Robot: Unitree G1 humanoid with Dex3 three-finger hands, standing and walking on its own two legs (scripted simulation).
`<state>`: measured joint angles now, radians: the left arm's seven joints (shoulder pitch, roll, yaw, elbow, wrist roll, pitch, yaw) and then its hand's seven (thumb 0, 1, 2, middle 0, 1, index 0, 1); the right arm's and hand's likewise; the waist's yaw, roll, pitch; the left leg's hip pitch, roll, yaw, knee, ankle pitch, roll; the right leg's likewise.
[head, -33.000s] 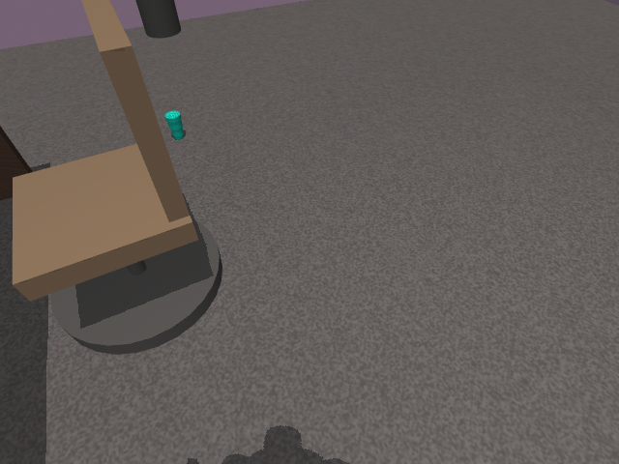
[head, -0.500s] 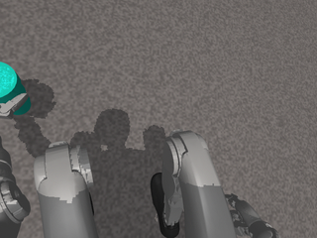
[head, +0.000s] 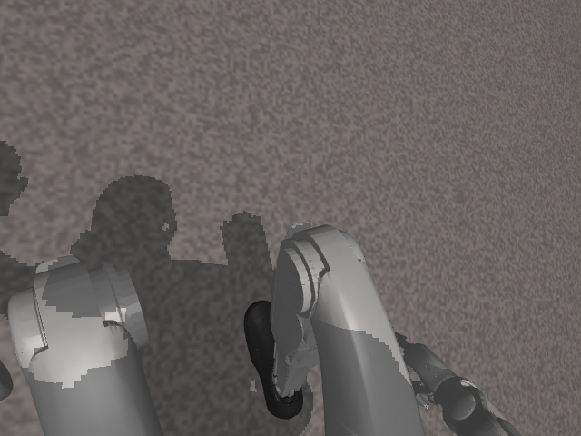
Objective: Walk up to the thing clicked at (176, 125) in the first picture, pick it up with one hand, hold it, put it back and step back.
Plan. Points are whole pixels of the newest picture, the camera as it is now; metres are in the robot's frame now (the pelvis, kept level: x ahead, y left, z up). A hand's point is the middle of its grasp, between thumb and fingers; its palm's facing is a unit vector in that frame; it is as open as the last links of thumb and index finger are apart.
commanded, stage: lower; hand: left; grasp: from the side
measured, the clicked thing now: out of the picture +0.43 +0.33 -0.18
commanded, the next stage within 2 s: loosen in 0.70 s
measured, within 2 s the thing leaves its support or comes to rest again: rests again in 1.72 s
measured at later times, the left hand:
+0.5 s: hand out of the picture +0.44 +0.34 -0.17, palm faces +0.48 -0.88 -0.04, open 10.9 cm
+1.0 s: hand out of the picture +0.44 +0.34 -0.18, palm faces +0.49 -0.87 -0.02, open 10.8 cm
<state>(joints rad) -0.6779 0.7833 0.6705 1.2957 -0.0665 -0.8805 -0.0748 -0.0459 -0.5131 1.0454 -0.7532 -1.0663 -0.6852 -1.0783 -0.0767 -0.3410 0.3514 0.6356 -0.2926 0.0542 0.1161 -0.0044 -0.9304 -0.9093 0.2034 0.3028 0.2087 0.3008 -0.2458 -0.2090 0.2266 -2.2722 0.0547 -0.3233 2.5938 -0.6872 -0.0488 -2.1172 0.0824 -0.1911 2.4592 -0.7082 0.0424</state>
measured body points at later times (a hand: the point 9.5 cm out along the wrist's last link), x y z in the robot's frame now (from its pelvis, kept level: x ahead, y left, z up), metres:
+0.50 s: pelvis +0.00 +0.01 -0.01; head +0.24 +0.17 +0.33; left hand +0.41 +0.38 -0.17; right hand +0.15 -0.26 -0.06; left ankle +0.08 +0.14 -0.26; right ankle +0.11 -0.12 -0.26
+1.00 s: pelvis -0.01 +0.01 -0.01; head +0.23 +0.18 +0.32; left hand +0.41 +0.38 -0.18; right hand +0.15 -0.25 -0.05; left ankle +0.08 +0.14 -0.26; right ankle +0.11 -0.12 -0.26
